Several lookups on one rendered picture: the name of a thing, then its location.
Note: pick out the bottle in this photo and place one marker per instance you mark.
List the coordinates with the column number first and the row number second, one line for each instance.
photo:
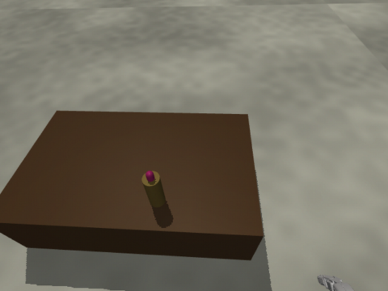
column 153, row 187

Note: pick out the right robot hand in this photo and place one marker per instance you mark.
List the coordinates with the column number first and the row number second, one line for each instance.
column 333, row 283

